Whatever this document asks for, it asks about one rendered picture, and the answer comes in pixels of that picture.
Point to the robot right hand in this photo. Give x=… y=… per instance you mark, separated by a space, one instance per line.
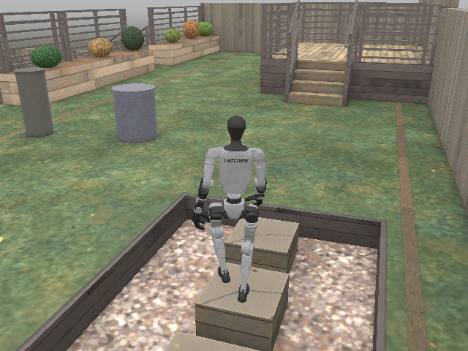
x=253 y=197

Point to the robot right foot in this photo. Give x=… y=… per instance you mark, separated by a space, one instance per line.
x=243 y=295

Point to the robot right upper arm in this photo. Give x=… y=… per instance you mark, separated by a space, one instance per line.
x=259 y=157

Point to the robot left forearm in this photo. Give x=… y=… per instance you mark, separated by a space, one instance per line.
x=201 y=198

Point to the robot left upper arm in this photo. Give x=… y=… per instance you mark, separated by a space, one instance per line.
x=209 y=166

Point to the robot torso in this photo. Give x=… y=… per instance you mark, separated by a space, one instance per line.
x=234 y=176

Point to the robot right forearm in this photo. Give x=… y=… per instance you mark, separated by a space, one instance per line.
x=260 y=191

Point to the robot left hand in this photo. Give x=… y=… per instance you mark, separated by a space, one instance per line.
x=197 y=220

